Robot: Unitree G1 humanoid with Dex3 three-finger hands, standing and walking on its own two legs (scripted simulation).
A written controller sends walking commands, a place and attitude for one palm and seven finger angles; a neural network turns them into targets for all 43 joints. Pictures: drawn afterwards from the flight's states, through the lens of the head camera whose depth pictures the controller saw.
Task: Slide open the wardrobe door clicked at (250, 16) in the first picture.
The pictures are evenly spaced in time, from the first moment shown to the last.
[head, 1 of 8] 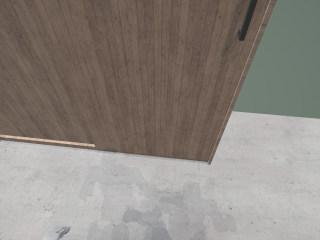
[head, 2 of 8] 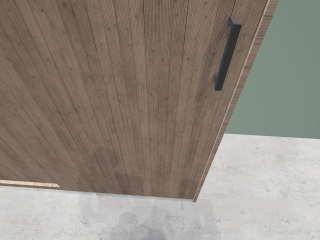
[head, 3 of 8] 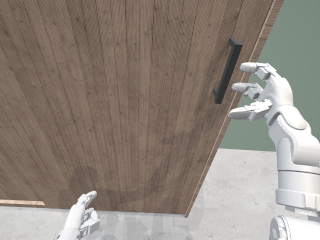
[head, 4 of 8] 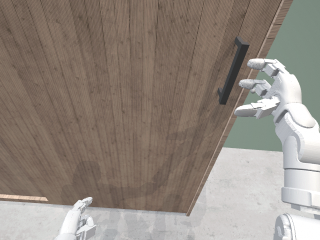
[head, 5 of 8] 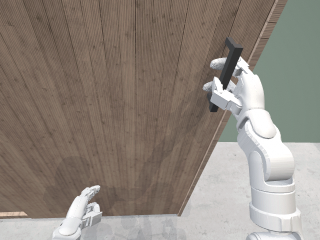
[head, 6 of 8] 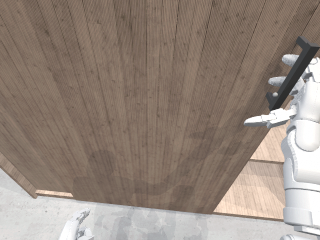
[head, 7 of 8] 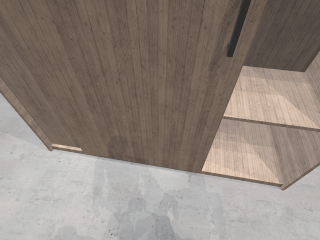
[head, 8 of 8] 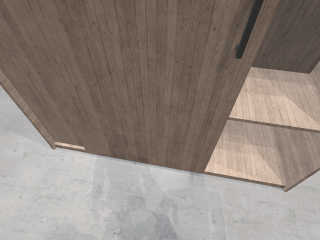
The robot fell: no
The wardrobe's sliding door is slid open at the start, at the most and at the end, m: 0.00 0.53 0.52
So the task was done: yes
